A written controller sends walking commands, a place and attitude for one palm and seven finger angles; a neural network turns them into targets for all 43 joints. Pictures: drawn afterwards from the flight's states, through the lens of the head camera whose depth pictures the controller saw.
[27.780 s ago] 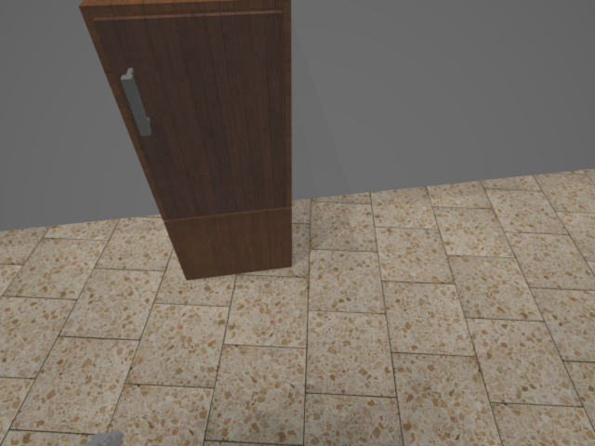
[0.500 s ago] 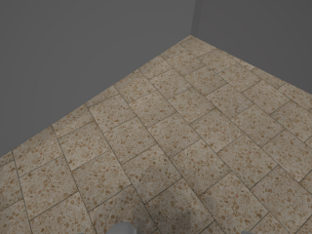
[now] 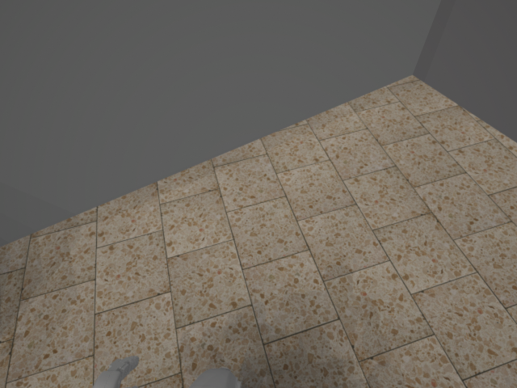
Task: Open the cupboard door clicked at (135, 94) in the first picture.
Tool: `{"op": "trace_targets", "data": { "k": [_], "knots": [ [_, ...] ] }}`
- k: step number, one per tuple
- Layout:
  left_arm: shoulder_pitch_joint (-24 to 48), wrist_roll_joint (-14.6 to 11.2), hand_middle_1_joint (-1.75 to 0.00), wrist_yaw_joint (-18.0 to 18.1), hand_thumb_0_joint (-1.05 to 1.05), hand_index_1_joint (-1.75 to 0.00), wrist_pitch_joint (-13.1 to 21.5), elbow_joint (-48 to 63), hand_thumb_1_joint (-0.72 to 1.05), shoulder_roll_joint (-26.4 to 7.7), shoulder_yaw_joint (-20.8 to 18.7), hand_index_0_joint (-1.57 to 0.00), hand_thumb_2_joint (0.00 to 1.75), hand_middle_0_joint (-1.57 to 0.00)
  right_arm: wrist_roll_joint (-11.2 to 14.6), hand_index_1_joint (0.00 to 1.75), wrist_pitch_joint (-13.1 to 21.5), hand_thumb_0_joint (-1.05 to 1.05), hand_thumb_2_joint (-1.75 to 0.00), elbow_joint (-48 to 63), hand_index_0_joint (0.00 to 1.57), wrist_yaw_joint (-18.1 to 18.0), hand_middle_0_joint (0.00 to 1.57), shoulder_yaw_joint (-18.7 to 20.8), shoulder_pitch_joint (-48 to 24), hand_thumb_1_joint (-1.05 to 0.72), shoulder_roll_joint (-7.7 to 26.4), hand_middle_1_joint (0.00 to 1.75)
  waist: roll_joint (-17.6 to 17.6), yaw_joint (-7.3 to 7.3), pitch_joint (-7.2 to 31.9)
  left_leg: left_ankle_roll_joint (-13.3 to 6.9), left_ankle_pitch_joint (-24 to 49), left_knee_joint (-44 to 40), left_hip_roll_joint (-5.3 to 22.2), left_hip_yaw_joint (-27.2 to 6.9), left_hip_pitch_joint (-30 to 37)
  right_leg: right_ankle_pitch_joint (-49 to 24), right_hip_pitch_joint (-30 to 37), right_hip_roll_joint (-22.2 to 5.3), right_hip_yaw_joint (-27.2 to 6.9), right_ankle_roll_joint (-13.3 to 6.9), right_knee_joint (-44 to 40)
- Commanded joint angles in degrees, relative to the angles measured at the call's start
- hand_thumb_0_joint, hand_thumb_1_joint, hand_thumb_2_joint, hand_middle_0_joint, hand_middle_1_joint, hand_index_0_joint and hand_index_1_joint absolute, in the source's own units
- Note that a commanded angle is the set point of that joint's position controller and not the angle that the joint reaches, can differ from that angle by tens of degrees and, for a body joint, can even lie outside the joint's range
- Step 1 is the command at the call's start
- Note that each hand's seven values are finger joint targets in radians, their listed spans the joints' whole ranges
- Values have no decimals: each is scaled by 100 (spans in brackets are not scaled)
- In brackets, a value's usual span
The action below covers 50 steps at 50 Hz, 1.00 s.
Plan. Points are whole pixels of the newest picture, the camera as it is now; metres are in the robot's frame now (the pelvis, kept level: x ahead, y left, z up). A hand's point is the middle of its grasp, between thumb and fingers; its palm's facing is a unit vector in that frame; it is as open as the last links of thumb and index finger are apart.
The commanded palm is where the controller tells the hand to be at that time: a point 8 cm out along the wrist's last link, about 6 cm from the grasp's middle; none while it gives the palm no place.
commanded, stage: turn to face it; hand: left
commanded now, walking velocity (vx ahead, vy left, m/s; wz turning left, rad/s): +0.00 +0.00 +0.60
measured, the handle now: out of the picture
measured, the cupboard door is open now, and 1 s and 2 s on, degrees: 43 43 43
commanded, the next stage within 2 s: take the last steps up to it in 1.98 s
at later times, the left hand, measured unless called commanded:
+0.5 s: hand out of the picture +0.02 +0.23 -0.16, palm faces +0.34 -0.91 -0.25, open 7.4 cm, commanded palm none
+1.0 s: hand out of the picture -0.04 +0.16 -0.18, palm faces +0.60 -0.77 -0.21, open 7.4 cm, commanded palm none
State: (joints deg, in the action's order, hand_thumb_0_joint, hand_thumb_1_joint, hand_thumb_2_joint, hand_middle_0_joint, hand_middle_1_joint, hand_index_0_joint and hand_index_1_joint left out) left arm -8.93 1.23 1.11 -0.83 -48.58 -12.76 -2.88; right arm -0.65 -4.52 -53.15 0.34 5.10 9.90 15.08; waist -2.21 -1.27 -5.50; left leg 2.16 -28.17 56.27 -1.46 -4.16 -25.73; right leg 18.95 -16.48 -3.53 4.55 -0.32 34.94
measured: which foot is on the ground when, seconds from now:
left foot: up 0.00-0.28, down 0.30-0.64, up 0.66-0.96, down 0.98-1.00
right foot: down 0.00-0.28, up 0.30-0.62, down 0.64-0.98, up 1.00-1.00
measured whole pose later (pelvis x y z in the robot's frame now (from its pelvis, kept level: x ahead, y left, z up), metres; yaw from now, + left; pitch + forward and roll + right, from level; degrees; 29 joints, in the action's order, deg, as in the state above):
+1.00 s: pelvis +0.03 -0.02 -0.01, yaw +37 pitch +0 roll +1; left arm -14.2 0.8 0.5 -1.8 -51.2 -12.8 -2.9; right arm -0.6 -2.5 -51.1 1.4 3.9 5.7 13.8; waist 3.7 -0.2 -6.5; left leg -1.5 -14.4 34.7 -0.4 4.3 -18.5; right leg 26.7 -15.7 -9.3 10.8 3.4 43.7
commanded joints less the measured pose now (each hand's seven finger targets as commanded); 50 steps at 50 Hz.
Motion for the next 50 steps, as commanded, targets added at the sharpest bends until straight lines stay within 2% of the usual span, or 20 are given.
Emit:
{"op": "trace_targets", "data": {
  "k": [1,9,12,13,14,15,16,20,26,29,30,31,32,34,37,42,46,47,49,50],
  "knots": [
    [-95,-5,-30,91,0,-30,108,325,90,-858,-185,-20,90,-20,-5,30,144,0,-90,525,20,105,20,69,-228,-90,342,30,1629,65,561,161,183,1219,360,345,-725,-2660,842,-1518,-709,-608,-1555],
    [-732,44,-30,70,0,-30,136,78,90,-1188,-318,-20,90,-20,35,30,232,0,-90,659,20,157,20,-93,-666,-90,95,30,1422,383,830,111,284,-1446,205,1045,63,-3969,1655,-1700,-131,-582,-899],
    [-627,-19,-30,22,0,-30,115,57,90,-1188,-345,-20,90,-20,3,30,283,0,-90,570,20,122,20,-55,-209,-90,283,30,1182,79,992,-29,1329,-2721,98,1103,1203,-3633,1089,-1579,230,-218,-154],
    [-520,-60,-30,4,0,-30,97,120,90,-1062,-324,-20,90,-20,-23,30,329,0,-90,455,20,100,20,35,226,-90,608,30,475,-195,1232,-222,2323,-3227,531,615,2225,-2785,320,-1429,458,58,728],
    [-366,-106,-30,-49,0,-30,57,346,90,-642,-232,-20,90,-20,-79,30,360,0,-90,411,20,48,20,223,651,-90,1294,30,-1393,-436,1335,-1093,4316,-3430,2164,-1714,3019,1001,-1416,-490,642,559,2119],
    [17,-56,-30,-11,0,-30,-21,524,90,-645,-178,-20,90,-20,-49,30,298,0,-90,308,20,-17,20,256,924,-90,1515,30,-1260,-516,1339,-1692,5200,-3433,2650,-2126,2865,2037,-1829,-304,-84,528,2893],
    [180,-40,-30,-4,0,-30,-56,608,90,-722,-185,-20,90,-20,-69,30,294,0,-90,355,20,-43,20,225,789,-90,1449,30,-638,-436,1041,-1739,4175,-3502,2625,-1786,2394,1694,-1828,-446,-367,474,3150],
    [-93,-9,-30,-62,0,-30,-149,234,90,-686,-258,-20,90,-20,-80,30,348,0,-90,589,20,-127,20,71,-215,-90,973,30,-909,56,482,-1115,2489,-3823,1522,-1127,1184,629,-1370,-281,-499,479,2839],
    [-87,-33,-30,-76,0,-30,-96,271,90,-572,-213,-20,90,-20,-96,30,320,0,-90,555,20,-93,20,150,-133,-90,1060,30,-682,26,745,-1061,2109,-3675,1299,-1281,1112,668,-549,109,-276,450,1186],
    [-554,-62,-30,-51,0,-30,-23,177,90,-612,-237,-20,90,-20,-56,30,277,0,-90,641,20,-80,20,183,-346,-90,1031,30,-598,253,904,-877,2322,-3189,1049,-1349,629,-26,578,300,-165,406,-269],
    [-856,-41,-30,-17,0,-30,31,125,90,-807,-302,-20,90,-20,-11,30,269,0,-90,706,20,-69,20,172,-475,-90,863,30,-147,446,932,-612,1836,-2682,719,-1124,79,-329,1289,-2,-437,351,-1233],
    [-1026,58,-30,36,0,-30,89,116,90,-1369,-409,-20,90,-20,48,30,263,0,-90,813,20,-27,20,122,-461,-90,456,30,1451,530,925,-150,519,-1465,-45,-247,-941,73,1846,-1405,-1971,-109,-2091],
    [-859,63,-30,66,0,-30,79,193,90,-1597,-411,-20,90,-20,8,30,272,0,-90,906,20,7,20,116,-640,-90,467,30,2110,568,670,9,-686,89,-185,210,-1037,-365,1116,-2522,-2818,-720,-2319],
    [-208,32,-30,90,0,-30,107,347,90,-1077,-273,-20,90,-20,-36,30,195,0,-90,689,20,69,20,155,-354,-90,530,30,1561,136,424,-18,-63,1277,212,-29,-881,-603,429,-1961,-1850,-778,-2074],
    [-100,11,-30,79,0,-30,119,344,90,-851,-194,-20,90,-20,-20,30,158,0,-90,565,20,135,20,62,-372,-90,301,30,1597,73,393,171,222,849,331,420,-786,-2702,872,-1457,-592,-578,-1556],
    [-852,44,-30,76,0,-30,129,63,90,-1164,-296,-20,90,-20,29,30,228,0,-90,644,20,162,20,-79,-812,-90,70,30,1331,446,681,144,205,-1088,163,970,-216,-4223,1704,-1610,-228,-548,-931],
    [-660,8,-30,28,0,-30,111,46,90,-1219,-344,-20,90,-20,19,30,284,0,-90,568,20,132,20,-56,-331,-90,235,30,1406,150,902,-5,1100,-2475,59,1096,890,-3909,1283,-1557,148,-230,-219],
    [-540,-51,-30,7,0,-30,96,104,90,-1170,-338,-20,90,-20,-10,30,320,0,-90,469,20,115,20,1,64,-90,442,30,952,-96,1121,-111,1948,-3083,152,939,1715,-3485,793,-1478,353,-11,445],
    [-129,-94,-30,-30,0,-30,17,515,90,-518,-164,-20,90,-20,-50,30,344,0,-90,341,20,-1,20,274,870,-90,1515,30,-1574,-519,1413,-1521,5461,-3461,2512,-2217,2957,2018,-1699,-271,268,610,2784],
    [35,-42,-30,0,0,-30,-58,565,90,-723,-189,-20,90,-20,-50,30,311,0,-90,255,20,-34,20,249,960,-90,1501,30,-910,-489,1454,-1751,4968,-3359,2609,-1983,2816,1917,-1772,-379,-373,484,3230]
  ]
}}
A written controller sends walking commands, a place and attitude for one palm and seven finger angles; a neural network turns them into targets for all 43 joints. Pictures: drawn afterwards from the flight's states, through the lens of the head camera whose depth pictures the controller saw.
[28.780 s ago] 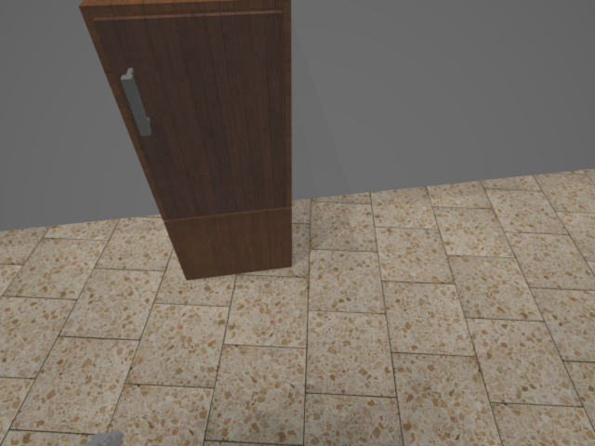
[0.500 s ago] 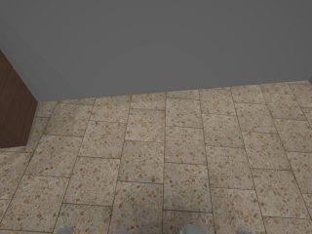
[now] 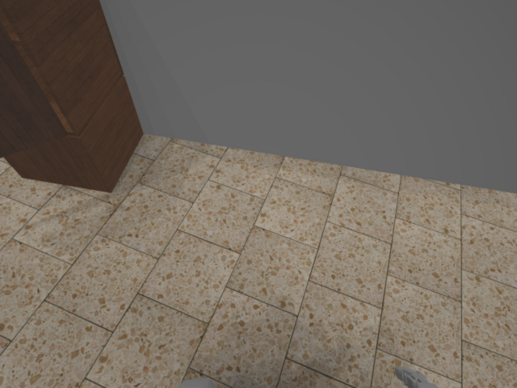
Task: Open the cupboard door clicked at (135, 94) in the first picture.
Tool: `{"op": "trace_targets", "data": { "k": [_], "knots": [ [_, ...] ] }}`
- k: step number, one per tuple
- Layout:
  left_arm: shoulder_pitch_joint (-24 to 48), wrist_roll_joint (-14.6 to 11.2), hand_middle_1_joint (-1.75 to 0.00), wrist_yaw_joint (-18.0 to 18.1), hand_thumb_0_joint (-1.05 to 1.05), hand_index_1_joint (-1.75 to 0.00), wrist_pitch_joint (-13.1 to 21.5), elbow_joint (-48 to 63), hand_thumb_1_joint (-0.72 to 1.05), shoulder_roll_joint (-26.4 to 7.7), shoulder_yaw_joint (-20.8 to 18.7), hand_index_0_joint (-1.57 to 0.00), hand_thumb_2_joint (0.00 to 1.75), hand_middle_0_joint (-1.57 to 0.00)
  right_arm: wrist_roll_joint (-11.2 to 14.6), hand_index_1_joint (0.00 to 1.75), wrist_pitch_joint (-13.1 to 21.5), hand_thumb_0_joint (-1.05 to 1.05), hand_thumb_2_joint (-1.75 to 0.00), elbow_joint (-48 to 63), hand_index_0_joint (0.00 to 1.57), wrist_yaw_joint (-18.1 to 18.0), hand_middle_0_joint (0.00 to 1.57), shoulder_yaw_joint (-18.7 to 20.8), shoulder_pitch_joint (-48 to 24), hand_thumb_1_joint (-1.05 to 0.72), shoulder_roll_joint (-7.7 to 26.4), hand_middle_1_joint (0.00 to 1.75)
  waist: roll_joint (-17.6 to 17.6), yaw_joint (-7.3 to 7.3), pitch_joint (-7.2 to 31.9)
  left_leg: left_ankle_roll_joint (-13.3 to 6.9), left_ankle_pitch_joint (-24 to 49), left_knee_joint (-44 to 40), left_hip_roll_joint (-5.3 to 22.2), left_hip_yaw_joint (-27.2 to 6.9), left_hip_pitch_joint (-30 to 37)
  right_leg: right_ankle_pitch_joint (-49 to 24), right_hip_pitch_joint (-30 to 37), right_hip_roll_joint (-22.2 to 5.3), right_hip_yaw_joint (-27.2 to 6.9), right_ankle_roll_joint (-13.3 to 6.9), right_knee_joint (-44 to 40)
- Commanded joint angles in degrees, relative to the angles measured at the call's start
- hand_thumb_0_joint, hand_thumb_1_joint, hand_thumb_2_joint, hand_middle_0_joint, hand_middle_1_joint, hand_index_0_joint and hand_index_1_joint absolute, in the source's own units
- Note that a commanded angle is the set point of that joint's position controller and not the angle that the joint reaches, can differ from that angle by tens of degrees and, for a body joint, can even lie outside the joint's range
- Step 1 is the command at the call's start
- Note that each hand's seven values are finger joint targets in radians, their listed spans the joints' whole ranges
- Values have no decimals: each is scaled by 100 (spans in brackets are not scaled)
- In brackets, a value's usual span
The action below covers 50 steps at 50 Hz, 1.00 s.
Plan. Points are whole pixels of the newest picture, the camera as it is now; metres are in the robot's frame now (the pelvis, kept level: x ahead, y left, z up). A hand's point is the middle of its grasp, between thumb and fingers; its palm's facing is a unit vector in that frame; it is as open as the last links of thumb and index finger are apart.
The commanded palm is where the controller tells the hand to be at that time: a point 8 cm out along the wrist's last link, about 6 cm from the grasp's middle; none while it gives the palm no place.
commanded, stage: turn to face it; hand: left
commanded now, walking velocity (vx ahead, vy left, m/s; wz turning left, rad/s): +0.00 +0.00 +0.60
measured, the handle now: out of the picture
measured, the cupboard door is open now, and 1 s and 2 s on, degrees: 43 43 43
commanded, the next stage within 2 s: take the last steps up to it in 0.98 s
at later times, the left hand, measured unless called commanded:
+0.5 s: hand out of the picture +0.05 +0.17 -0.13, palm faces +0.29 -0.92 -0.28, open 7.4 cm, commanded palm none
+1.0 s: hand out of the picture +0.00 +0.19 -0.15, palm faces +0.51 -0.82 -0.25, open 7.4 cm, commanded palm none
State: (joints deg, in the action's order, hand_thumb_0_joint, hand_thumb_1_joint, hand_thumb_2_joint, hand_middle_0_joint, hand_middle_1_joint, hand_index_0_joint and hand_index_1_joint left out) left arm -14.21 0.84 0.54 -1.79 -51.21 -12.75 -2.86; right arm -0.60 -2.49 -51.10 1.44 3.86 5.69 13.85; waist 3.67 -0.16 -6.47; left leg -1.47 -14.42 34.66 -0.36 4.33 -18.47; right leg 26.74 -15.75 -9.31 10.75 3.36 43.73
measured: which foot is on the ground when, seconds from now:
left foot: down 0.00-0.34, up 0.36-0.68, down 0.70-1.00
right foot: up 0.00-0.32, down 0.34-0.68, up 0.70-1.00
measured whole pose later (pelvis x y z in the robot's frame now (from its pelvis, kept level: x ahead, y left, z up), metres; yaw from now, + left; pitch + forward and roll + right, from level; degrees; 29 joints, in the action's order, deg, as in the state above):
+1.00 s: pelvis +0.03 -0.03 +0.02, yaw +29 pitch +0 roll -1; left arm -10.7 0.7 0.5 -2.8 -52.6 -13.6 -3.5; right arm -1.3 -2.2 -53.8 -0.6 1.9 8.8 10.9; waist 0.2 0.3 -4.4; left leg -0.5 -13.9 29.5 -0.2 -1.8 -16.1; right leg 24.4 -19.8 -2.9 2.4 3.5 44.0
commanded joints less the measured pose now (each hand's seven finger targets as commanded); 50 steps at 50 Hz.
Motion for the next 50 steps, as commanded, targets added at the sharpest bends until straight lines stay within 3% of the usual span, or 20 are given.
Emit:
{"op": "trace_targets", "data": {
  "k": [1,5,12,15,16,17,18,19,21,23,28,32,33,34,35,36,38,41,47,50],
  "knots": [
    [736,9,-30,67,0,-30,12,837,90,-718,-198,-20,90,-20,-71,30,137,0,-90,174,20,-183,20,322,1143,-90,1468,30,-1126,-514,1242,-1290,2542,-1364,2256,-2718,1608,746,-1920,144,-1030,115,2424],
    [435,24,-30,-13,0,-30,-53,495,90,-655,-247,-20,90,-20,-76,30,171,0,-90,347,20,-249,20,186,277,-90,1059,30,-1434,-54,722,-719,1430,-1587,1313,-1906,598,-250,-1429,310,-1115,133,1989],
    [479,-1,-30,-9,0,-30,-2,567,90,-575,-198,-20,90,-20,-107,30,108,0,-90,316,20,-197,20,278,308,-90,1163,30,-1326,-71,789,-708,777,-1505,1134,-2273,301,-195,-515,737,-899,85,97],
    [-50,-25,-30,24,0,-30,91,453,90,-675,-249,-20,90,-20,-43,30,73,0,-90,413,20,-188,20,305,61,-90,1090,30,-1168,207,905,-426,936,-894,809,-2233,-333,-1119,793,850,-825,36,-1518],
    [-297,23,-30,65,0,-30,157,426,90,-1007,-321,-20,90,-20,11,30,79,0,-90,479,20,-158,20,275,21,-90,857,30,-406,355,1039,-138,337,-239,401,-1924,-939,-1013,1504,228,-1505,-107,-2410],
    [-377,107,-30,114,0,-30,203,427,90,-1526,-430,-20,90,-20,37,30,87,0,-90,593,20,-133,20,216,53,-90,451,30,1302,396,969,358,-1378,1203,-451,-749,-1781,-1172,1753,-1387,-3132,-714,-2984],
    [-295,79,-30,136,0,-30,193,483,90,-1584,-380,-20,90,-20,-11,30,69,0,-90,626,20,-99,20,247,-81,-90,661,30,1282,398,801,345,-2128,2611,-215,-786,-1644,-1608,915,-1995,-3349,-1194,-3037],
    [111,58,-30,125,0,-30,183,574,90,-1344,-295,-20,90,-20,-32,30,46,0,-90,590,20,-51,20,232,105,-90,618,30,815,130,657,315,-1703,3173,-44,-898,-1559,-1549,593,-1622,-2690,-1263,-2936],
    [441,35,-30,148,0,-30,200,627,90,-957,-228,-20,90,-20,-30,30,-28,0,-90,337,20,-19,20,256,203,-90,575,30,1090,-74,653,453,-1253,3536,148,-725,-1620,-2871,782,-1054,-1860,-1016,-2549],
    [266,31,-30,131,0,-30,234,571,90,-869,-183,-20,90,-20,-12,30,-45,0,-90,338,20,22,20,173,51,-90,417,30,1019,7,667,549,-1117,2988,149,-434,-1505,-3995,1079,-825,-1149,-916,-2330],
    [-256,87,-30,137,0,-30,231,353,90,-1155,-285,-20,90,-20,25,30,4,0,-90,416,20,52,20,42,-352,-90,211,30,682,289,764,505,-1202,1192,70,33,-848,-4584,1430,-1054,-941,-954,-1960],
    [-124,31,-30,81,0,-30,197,264,90,-1207,-322,-20,90,-20,6,30,89,0,-90,280,20,6,20,52,223,-90,364,30,677,-33,919,340,-59,-541,-66,168,508,-4086,824,-910,-531,-552,-1156],
    [-63,-20,-30,55,0,-30,177,318,90,-1073,-296,-20,90,-20,-22,30,137,0,-90,187,20,-22,20,126,563,-90,655,30,45,-232,1154,187,809,-1019,280,-199,1408,-3437,185,-747,-323,-289,-432],
    [-9,-65,-30,20,0,-30,141,498,90,-653,-216,-20,90,-20,-75,30,188,0,-90,144,20,-69,20,290,980,-90,1299,30,-1784,-443,1401,-566,2618,-1232,1848,-2339,2204,-241,-1272,89,-39,159,882],
    [310,-40,-30,51,0,-30,78,629,90,-545,-131,-20,90,-20,-53,30,132,0,-90,63,20,-154,20,331,1226,-90,1546,30,-1972,-530,1471,-1209,3794,-1294,2418,-2817,2014,1253,-1569,285,-660,142,1658],
    [443,-22,-30,62,0,-30,31,672,90,-626,-136,-20,90,-20,-71,30,125,0,-90,80,20,-179,20,283,1179,-90,1447,30,-1267,-491,1260,-1311,3100,-1289,2439,-2529,1650,988,-1522,156,-959,64,2002],
    [505,9,-30,55,0,-30,-3,421,90,-563,-185,-20,90,-20,-99,30,174,0,-90,197,20,-269,20,193,635,-90,1126,30,-1599,-277,893,-1069,2217,-1469,1836,-2206,956,426,-1519,197,-1087,61,2095],
    [231,17,-30,-16,0,-30,-37,215,90,-496,-167,-20,90,-20,-90,30,208,0,-90,214,20,-304,20,92,332,-90,911,30,-1329,-36,760,-831,2089,-1506,1453,-1670,736,-34,-1185,364,-1010,44,1728],
    [188,-9,-30,-9,0,-30,-2,154,90,-371,-115,-20,90,-20,-106,30,161,0,-90,93,20,-274,20,107,394,-90,916,30,-1245,-54,789,-787,1579,-1518,1346,-1731,512,-71,-330,687,-748,3,139],
    [-260,-21,-30,16,0,-30,74,-12,90,-413,-137,-20,90,-20,-55,30,137,0,-90,82,20,-251,20,104,223,-90,837,30,-1027,192,883,-538,1254,-1107,1074,-1648,100,-1097,662,798,-666,-32,-1286]
  ]
}}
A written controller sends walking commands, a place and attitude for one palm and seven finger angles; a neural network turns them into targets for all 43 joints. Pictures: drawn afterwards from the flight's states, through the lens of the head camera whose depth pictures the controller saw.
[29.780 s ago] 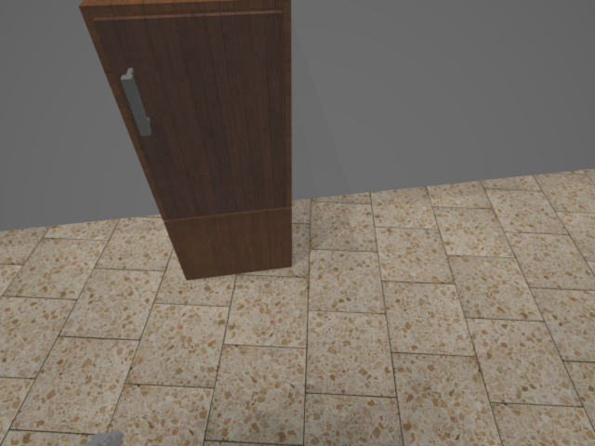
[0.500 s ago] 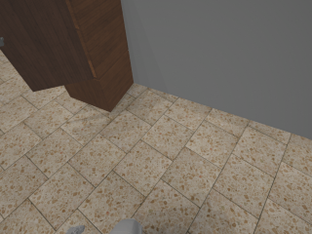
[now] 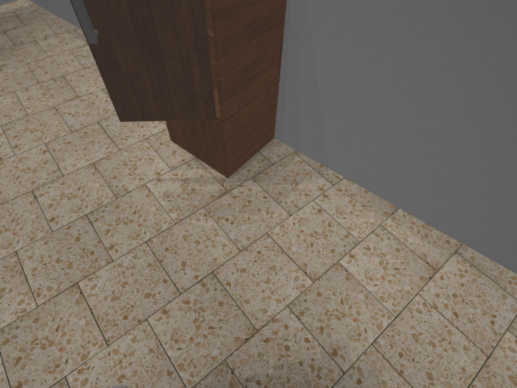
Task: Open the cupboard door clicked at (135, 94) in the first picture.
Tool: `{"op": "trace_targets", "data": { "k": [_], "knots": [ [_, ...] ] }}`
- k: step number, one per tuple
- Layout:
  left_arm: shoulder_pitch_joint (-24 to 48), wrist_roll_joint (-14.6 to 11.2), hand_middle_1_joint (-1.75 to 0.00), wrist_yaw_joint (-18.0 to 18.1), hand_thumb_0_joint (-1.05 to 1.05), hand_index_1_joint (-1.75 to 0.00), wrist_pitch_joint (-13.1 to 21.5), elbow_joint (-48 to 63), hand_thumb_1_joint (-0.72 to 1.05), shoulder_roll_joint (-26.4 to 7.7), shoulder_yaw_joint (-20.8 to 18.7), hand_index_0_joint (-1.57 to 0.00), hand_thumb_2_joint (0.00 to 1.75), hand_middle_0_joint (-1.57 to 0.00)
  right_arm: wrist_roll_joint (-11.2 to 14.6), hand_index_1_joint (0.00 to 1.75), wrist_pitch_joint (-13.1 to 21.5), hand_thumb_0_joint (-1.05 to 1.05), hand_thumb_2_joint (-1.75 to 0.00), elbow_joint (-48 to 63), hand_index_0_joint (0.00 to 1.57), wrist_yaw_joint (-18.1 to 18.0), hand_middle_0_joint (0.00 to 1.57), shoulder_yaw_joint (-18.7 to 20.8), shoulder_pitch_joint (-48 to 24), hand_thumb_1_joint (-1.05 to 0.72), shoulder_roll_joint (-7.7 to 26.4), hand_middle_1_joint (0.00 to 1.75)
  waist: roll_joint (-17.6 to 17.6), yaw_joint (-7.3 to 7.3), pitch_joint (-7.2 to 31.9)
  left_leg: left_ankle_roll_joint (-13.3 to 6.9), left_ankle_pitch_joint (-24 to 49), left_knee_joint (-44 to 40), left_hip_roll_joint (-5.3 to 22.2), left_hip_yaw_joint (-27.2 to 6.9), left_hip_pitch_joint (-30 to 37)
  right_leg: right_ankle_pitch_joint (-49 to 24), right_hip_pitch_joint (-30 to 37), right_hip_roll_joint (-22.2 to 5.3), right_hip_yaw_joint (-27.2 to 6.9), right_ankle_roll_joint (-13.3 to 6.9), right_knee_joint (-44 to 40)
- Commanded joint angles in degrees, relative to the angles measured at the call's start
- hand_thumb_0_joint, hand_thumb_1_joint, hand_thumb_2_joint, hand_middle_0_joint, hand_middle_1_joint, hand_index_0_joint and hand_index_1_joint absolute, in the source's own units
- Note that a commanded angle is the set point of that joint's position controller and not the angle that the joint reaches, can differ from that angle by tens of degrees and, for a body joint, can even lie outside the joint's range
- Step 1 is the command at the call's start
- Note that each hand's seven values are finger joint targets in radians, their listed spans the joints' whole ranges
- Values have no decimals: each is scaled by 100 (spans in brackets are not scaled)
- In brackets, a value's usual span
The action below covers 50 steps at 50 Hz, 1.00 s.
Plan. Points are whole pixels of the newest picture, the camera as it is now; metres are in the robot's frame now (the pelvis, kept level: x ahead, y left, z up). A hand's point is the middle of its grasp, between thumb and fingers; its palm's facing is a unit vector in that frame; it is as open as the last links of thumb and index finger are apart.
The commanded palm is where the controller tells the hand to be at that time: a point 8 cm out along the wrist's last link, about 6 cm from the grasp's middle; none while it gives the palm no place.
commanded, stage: take the last steps up to it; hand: left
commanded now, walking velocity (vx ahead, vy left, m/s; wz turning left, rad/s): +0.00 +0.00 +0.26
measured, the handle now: (86, 14) +1.04 +0.58 +0.04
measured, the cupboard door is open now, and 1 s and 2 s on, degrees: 43 43 43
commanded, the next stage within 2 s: come to a stop and stand still in 1.60 s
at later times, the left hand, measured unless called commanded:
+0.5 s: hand out of the picture -0.03 +0.22 -0.19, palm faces +0.27 -0.95 -0.18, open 7.4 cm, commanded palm none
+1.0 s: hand (130, 268) +0.35 +0.29 -0.16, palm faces +0.15 -0.97 -0.21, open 7.4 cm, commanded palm none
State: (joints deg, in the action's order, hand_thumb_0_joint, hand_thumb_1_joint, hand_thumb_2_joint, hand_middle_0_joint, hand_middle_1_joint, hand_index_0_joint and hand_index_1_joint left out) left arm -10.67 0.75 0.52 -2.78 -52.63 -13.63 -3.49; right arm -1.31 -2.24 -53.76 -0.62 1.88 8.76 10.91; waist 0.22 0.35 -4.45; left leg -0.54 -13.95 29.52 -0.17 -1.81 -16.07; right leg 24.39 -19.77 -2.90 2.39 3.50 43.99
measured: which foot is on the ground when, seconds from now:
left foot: down 0.00-0.06, up 0.08-0.46, down 0.48-0.96, up 0.98-1.00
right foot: up 0.00-0.04, down 0.06-0.48, up 0.50-0.94, down 0.96-1.00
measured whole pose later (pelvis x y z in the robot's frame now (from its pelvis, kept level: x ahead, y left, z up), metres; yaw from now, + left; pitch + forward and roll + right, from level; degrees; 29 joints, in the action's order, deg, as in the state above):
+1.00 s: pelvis +0.24 +0.10 -0.02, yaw +10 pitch -1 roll +1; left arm -5.3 1.4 -0.9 2.6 -53.7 -9.3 -2.6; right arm -0.6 1.4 -66.1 -0.7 1.3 25.6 9.1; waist -0.8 -2.4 -4.6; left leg -2.5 -28.2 40.3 -2.2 5.1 -4.3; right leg 14.6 -22.0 -2.8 7.7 -3.4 37.6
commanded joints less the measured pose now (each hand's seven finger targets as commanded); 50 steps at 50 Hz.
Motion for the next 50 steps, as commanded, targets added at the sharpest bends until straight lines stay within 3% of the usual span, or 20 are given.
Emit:
{"op": "trace_targets", "data": {
  "k": [1,3,4,8,17,20,22,23,24,25,27,29,31,43,45,46,47,48,49,50],
  "knots": [
    [-777,8,-30,44,0,-30,236,82,90,-483,-103,-20,90,-20,65,30,120,0,-90,341,20,-22,20,295,-116,-90,1002,30,-402,216,729,-381,785,-258,773,-822,-410,-1243,1500,-55,-69,-86,-1988],
    [-788,91,-30,92,0,-30,321,127,90,-1232,-226,-20,90,-20,102,30,89,0,-90,530,20,27,20,215,-140,-90,551,30,1677,246,538,204,-1719,1740,-258,161,-1297,-1737,1452,-2168,-2170,-1077,-2994],
    [-671,87,-30,92,0,-30,316,187,90,-1210,-172,-20,90,-20,88,30,51,0,-90,489,20,53,20,250,-192,-90,668,30,1236,267,456,150,-2026,2572,-86,-63,-1135,-1602,911,-2309,-2036,-1403,-3024],
    [-484,42,-30,79,0,-30,437,160,90,-719,-140,-20,90,-20,27,30,32,0,-90,211,20,158,20,288,-109,-90,625,30,1092,104,117,276,-967,3508,173,-8,-1859,-1993,1439,-1631,-1035,-1051,-2938],
    [-1347,104,-30,14,0,-30,601,-430,90,-843,-240,-20,90,-20,56,30,180,0,-90,394,20,326,20,174,-834,-90,339,30,934,465,154,308,-786,1494,255,533,-1670,-2045,2177,-1953,-517,-1052,-2974],
    [-1186,115,-30,-14,0,-30,579,-495,90,-898,-259,-20,90,-20,67,30,228,0,-90,365,20,350,20,138,-698,-90,316,30,1165,331,84,208,-665,767,133,767,-917,-1939,1656,-1887,-208,-879,-2793],
    [-870,88,-30,-31,0,-30,564,-495,90,-915,-280,-20,90,-20,34,30,304,0,-90,129,20,298,20,153,55,-90,425,30,868,-104,260,120,-195,-136,-116,1099,459,-2031,985,-1620,227,-638,-2135],
    [-785,62,-30,-68,0,-30,552,-462,90,-768,-245,-20,90,-20,16,30,357,0,-90,-109,20,228,20,227,807,-90,767,30,96,-444,650,10,-188,-495,3,948,1605,-2229,510,-1304,618,-465,-939],
    [-821,-3,-30,-126,0,-30,520,-285,90,-355,-166,-20,90,-20,-56,30,422,0,-90,-292,20,143,20,412,1654,-90,1456,30,-1715,-761,1222,-573,-245,-785,1498,-1248,2704,-61,-902,-422,1064,-100,950],
    [-340,25,-30,-98,0,-30,497,-20,90,-205,-78,-20,90,-20,-18,30,372,0,-90,-403,20,23,20,443,2170,-90,1695,30,-1964,-916,1246,-1071,213,-1392,2118,-2198,2703,1240,-1758,-96,489,-145,2216],
    [131,39,-30,-72,0,-30,475,47,90,-185,-81,-20,90,-20,-18,30,378,0,-90,-271,20,-36,20,329,1585,-90,1331,30,-790,-645,490,-1269,-123,-1559,2112,-1862,1671,573,-2109,-501,-15,-306,3005],
    [-197,81,-30,-132,0,-30,388,-222,90,-160,-94,-20,90,-20,-10,30,450,0,-90,-95,20,-61,20,161,884,-90,862,30,-820,-200,-62,-1002,-222,-1852,1643,-1153,663,-270,-1725,-690,-125,-292,2834],
    [-523,88,-30,-168,0,-30,355,-346,90,-100,-66,-20,90,-20,11,30,557,0,-90,-150,20,-71,20,115,879,-90,738,30,-695,-16,52,-971,609,-1891,1398,-674,745,-637,-1537,-617,-22,-248,2519],
    [722,57,-30,-149,0,-30,389,193,90,7,15,-20,90,-20,-45,30,595,0,-90,-783,20,-48,20,61,1777,-90,617,30,-365,-157,-277,-1084,2158,-1715,1394,-99,1230,-998,-867,-241,328,-393,-269],
    [414,57,-30,-153,0,-30,412,134,90,-48,-22,-20,90,-20,-44,30,580,0,-90,-854,20,-55,20,45,1746,-90,642,30,-245,18,-180,-963,2424,-1270,1275,56,1057,-1018,-128,-58,431,-487,-633],
    [-137,70,-30,-144,0,-30,466,-28,90,-161,-69,-20,90,-20,-15,30,573,0,-90,-880,20,-54,20,51,1708,-90,643,30,13,297,30,-802,2769,-494,1074,185,842,-1164,718,58,464,-566,-1055],
    [-997,86,-30,-120,0,-30,536,-276,90,-394,-155,-20,90,-20,44,30,599,0,-90,-851,20,-46,20,49,1618,-90,637,30,307,664,434,-555,2646,641,751,382,216,-1376,2074,-171,73,-718,-1404],
    [-1845,125,-30,-60,0,-30,610,-491,90,-942,-312,-20,90,-20,133,30,639,0,-90,-703,20,-19,20,58,1761,-90,446,30,1371,871,1184,-203,692,2362,-11,777,-1193,-1517,3617,-1752,-2102,-1332,-1953],
    [-1998,4,-30,-35,0,-30,589,-544,90,-1199,-344,-20,90,-20,110,30,611,0,-90,-577,20,-12,20,83,1636,-90,512,30,1384,752,1280,-58,-1895,3963,-206,484,-1756,-1815,3439,-2791,-3436,-1861,-2816],
    [-1528,-22,-30,25,0,-30,581,-412,90,-974,-326,-20,90,-20,74,30,568,0,-90,-570,20,-4,20,127,1307,-90,636,30,627,631,775,-72,-1489,4332,213,-65,-2042,-1311,2792,-2628,-3096,-1827,-2987]
  ]
}}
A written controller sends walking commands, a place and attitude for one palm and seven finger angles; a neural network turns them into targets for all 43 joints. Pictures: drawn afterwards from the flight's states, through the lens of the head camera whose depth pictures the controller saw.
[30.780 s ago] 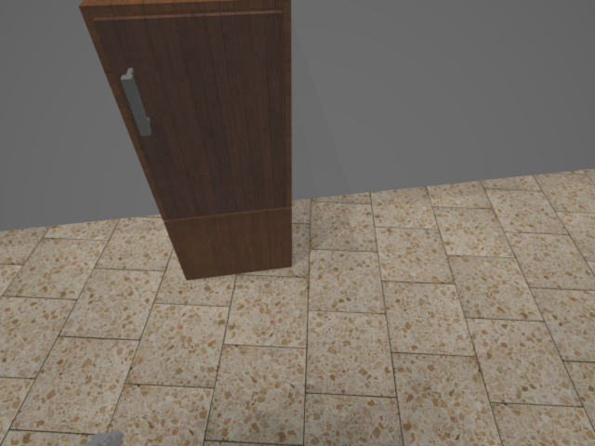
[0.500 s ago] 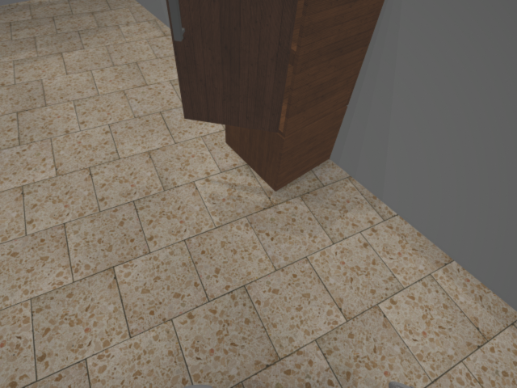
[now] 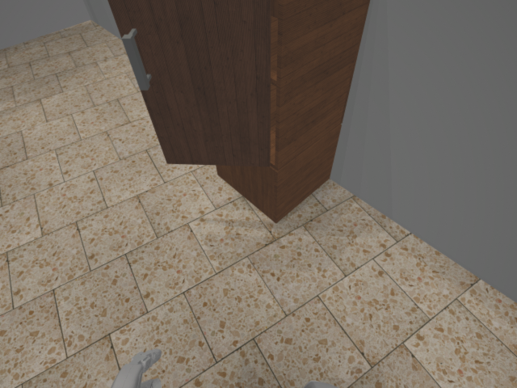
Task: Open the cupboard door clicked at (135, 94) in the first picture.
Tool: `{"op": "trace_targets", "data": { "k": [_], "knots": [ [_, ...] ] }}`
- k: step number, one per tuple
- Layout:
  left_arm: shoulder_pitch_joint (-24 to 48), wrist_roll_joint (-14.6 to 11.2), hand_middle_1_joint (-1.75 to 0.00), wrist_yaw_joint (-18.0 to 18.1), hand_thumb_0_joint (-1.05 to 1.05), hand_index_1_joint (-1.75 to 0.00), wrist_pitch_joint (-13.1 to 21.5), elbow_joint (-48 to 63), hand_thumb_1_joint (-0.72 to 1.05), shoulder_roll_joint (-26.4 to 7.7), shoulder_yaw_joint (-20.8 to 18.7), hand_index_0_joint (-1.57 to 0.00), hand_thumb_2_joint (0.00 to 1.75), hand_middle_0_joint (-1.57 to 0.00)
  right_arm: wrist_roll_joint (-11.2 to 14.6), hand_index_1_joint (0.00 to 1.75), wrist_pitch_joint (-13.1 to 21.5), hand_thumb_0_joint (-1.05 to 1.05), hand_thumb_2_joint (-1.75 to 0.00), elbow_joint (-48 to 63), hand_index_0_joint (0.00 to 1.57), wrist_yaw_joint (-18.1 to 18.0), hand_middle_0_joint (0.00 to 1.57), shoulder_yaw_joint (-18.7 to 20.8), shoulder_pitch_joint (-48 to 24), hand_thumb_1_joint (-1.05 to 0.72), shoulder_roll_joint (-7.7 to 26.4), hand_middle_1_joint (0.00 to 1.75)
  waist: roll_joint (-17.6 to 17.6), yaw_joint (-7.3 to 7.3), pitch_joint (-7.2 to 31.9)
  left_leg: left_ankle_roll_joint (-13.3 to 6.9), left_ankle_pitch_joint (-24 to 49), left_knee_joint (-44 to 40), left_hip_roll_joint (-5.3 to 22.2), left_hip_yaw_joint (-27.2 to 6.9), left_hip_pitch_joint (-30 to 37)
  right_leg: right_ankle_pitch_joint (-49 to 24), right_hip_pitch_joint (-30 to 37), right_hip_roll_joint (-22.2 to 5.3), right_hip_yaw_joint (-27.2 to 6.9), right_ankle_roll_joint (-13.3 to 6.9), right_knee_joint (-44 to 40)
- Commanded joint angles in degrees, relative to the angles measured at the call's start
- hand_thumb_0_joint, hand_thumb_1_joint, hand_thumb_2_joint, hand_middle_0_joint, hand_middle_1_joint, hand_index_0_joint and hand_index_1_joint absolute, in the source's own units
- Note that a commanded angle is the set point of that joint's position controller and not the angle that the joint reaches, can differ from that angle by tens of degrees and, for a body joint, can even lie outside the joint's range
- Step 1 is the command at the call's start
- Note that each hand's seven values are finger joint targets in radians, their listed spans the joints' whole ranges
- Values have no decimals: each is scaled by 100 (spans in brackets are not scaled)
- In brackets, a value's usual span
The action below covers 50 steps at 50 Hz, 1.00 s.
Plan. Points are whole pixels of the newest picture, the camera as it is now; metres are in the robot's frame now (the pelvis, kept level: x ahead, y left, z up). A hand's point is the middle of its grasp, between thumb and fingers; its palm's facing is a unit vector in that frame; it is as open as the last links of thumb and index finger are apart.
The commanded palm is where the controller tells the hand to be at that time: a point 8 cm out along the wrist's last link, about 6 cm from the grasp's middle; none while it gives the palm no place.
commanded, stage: take the last steps up to it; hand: left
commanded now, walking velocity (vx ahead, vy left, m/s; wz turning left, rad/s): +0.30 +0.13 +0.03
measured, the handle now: (139, 60) +0.87 +0.33 +0.06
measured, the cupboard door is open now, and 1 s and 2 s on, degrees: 43 43 43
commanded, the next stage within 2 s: come to a stop and stand still in 0.60 s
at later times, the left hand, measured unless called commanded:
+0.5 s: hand out of the picture +0.11 +0.26 -0.17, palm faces +0.14 -0.98 -0.15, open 7.3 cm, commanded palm none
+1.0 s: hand (139, 244) +0.43 +0.29 -0.16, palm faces -0.06 -0.98 -0.21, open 7.3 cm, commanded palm none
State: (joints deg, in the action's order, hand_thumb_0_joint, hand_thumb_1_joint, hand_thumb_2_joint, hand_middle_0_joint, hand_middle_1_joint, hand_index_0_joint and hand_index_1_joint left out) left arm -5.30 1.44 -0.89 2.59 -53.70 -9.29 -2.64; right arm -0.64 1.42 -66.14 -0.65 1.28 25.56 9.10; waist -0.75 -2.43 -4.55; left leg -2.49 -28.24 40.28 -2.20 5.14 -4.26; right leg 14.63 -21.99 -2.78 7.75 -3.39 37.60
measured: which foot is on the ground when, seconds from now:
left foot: up 0.00-0.42, down 0.44-1.00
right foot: down 0.00-0.44, up 0.46-0.82, down 0.84-1.00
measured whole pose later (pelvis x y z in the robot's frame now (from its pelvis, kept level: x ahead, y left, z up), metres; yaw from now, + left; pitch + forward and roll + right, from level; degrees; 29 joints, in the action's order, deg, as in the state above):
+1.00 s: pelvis +0.32 +0.12 +0.01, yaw -1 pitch +1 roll +1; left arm -6.4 0.5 1.7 -1.2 -56.3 -10.4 -1.4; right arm -0.2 -1.0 -62.4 -2.7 1.4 17.1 7.3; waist 1.1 -3.1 -4.5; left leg -2.2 -21.5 30.1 -0.7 9.9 -8.5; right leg 13.6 -21.0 -2.3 4.2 -1.2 36.8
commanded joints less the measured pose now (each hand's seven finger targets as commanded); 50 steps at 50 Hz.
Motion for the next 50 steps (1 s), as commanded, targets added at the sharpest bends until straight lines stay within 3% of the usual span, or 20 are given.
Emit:
{"op": "trace_targets", "data": {
  "k": [1,3,5,9,16,18,20,21,22,23,24,26,29,36,40,42,43,46,48,50],
  "knots": [
    [-1607,-100,-30,214,0,-30,24,-219,90,-1108,-332,-20,90,-20,-1,30,162,0,-90,704,20,10,20,196,-737,-90,640,30,450,747,272,146,382,3165,621,-796,-3248,-378,2221,-2404,-3071,-913,-2449],
    [-1103,-83,-30,180,0,-30,88,-151,90,-637,-161,-20,90,-20,-59,30,11,0,-90,593,20,68,20,144,-554,-90,283,30,707,331,-110,286,1029,2715,851,-706,-2798,-555,1008,-1816,-1719,-523,-2695],
    [-1113,-61,-30,153,0,-30,155,-214,90,-537,-138,-20,90,-20,-83,30,-77,0,-90,524,20,122,20,136,-280,-90,173,30,945,187,112,389,1369,2198,859,-478,-2483,-566,854,-1529,-1081,-390,-2852],
    [-1432,-49,-30,124,0,-30,254,-435,90,-617,-201,-20,90,-20,-88,30,-85,0,-90,667,20,206,20,178,-674,-90,60,30,501,286,193,527,1895,1231,845,-214,-2699,-1096,1285,-1412,-796,-432,-2871],
    [-1748,20,-30,121,0,-30,224,-742,90,-911,-208,-20,90,-20,-50,30,45,0,-90,1214,20,331,20,189,-1836,-90,245,30,1057,519,-69,431,1785,-341,703,-52,-2536,-1346,1702,-1624,-725,-325,-2565],
    [-1646,24,-30,138,0,-30,181,-753,90,-999,-247,-20,90,-20,-48,30,96,0,-90,1198,20,316,20,201,-1699,-90,336,30,1007,381,9,328,1668,-820,565,25,-1910,-1418,1615,-1637,-613,-238,-2219],
    [-1617,-7,-30,123,0,-30,128,-756,90,-910,-226,-20,90,-20,-87,30,167,0,-90,914,20,226,20,251,-820,-90,653,30,489,-44,358,205,1752,-1428,328,223,-269,-1791,1013,-1172,-185,-14,-906],
    [-1823,-32,-30,94,0,-30,104,-707,90,-646,-169,-20,90,-20,-149,30,202,0,-90,749,20,148,20,383,-105,-90,1199,30,-818,-273,917,-93,1807,-1443,1180,-777,911,-537,77,-612,158,199,533],
    [-1861,-79,-30,84,0,-30,106,-544,90,-412,-99,-20,90,-20,-159,30,182,0,-90,670,20,46,20,476,478,-90,1618,30,-1856,-409,1416,-684,2140,-2043,2330,-2469,1586,1950,-904,63,263,352,2304],
    [-1424,-63,-30,115,0,-30,85,-377,90,-428,-80,-20,90,-20,-123,30,113,0,-90,686,20,-29,20,449,462,-90,1630,30,-1302,-447,1235,-987,2351,-2298,2579,-2591,1365,2007,-1329,-74,-366,230,3271],
    [-1212,-56,-30,120,0,-30,90,-323,90,-398,-82,-20,90,-20,-112,30,130,0,-90,783,20,-35,20,382,68,-90,1401,30,-727,-275,906,-1018,2271,-2353,2464,-2231,744,1647,-1463,-267,-494,171,3640],
    [-1179,-32,-30,77,0,-30,17,-447,90,-393,-91,-20,90,-20,-83,30,209,0,-90,969,20,-78,20,204,-669,-90,896,30,-638,57,499,-858,2442,-2543,2170,-1633,-268,934,-1295,-556,-708,230,3557],
    [-1457,-8,-30,54,0,-30,-113,-522,90,-194,-63,-20,90,-20,-78,30,292,0,-90,912,20,-105,20,114,-761,-90,707,30,-500,301,348,-730,3203,-2756,1840,-916,-643,561,-876,-486,-591,305,2880],
    [-866,-16,-30,88,0,-30,-170,-242,90,-157,-12,-20,90,-20,-115,30,240,0,-90,762,20,-110,20,99,-635,-90,622,30,-138,300,174,-833,3950,-2613,1777,-592,-699,207,-71,-268,-400,312,612],
    [-1176,-36,-30,181,0,-30,-223,-365,90,-353,4,-20,90,-20,-43,30,131,0,-90,657,20,-199,20,39,-837,-90,633,30,10,510,436,-196,4503,-1706,1427,-281,-781,-1164,1203,-138,-493,299,-790],
    [-1222,-33,-30,227,0,-30,-190,-364,90,-821,-25,-20,90,-20,38,30,37,0,-90,635,20,-197,20,58,-628,-90,520,30,410,395,495,313,3031,-1256,807,-152,-1189,-4161,1608,-885,-1445,-170,-806],
    [-1032,-64,-30,225,0,-30,-210,-336,90,-996,-6,-20,90,-20,79,30,-39,0,-90,583,20,-180,20,62,-395,-90,481,30,347,220,495,445,2419,-1345,650,-178,-1042,-4396,1312,-1243,-1459,-469,-638],
    [-787,-94,-30,303,0,-30,-312,-186,90,-813,-29,-20,90,-20,11,30,-157,0,-90,483,20,-231,20,132,-206,-90,551,30,449,179,711,354,4316,-1280,937,-233,-555,-4035,1093,-699,-940,-234,-157],
    [-793,-101,-30,325,0,-30,-328,-79,90,-871,-60,-20,90,-20,14,30,-177,0,-90,553,20,-273,20,205,-183,-90,734,30,111,198,1096,251,5827,-1008,1130,-268,-193,-4111,1066,-594,-821,-109,180],
    [-596,-91,-30,325,0,-30,-378,62,90,-809,-90,-20,90,-20,-4,30,-201,0,-90,606,20,-285,20,256,-205,-90,823,30,-256,149,1101,-22,6643,-1120,1493,-505,138,-2139,568,-295,-642,34,453]
  ]
}}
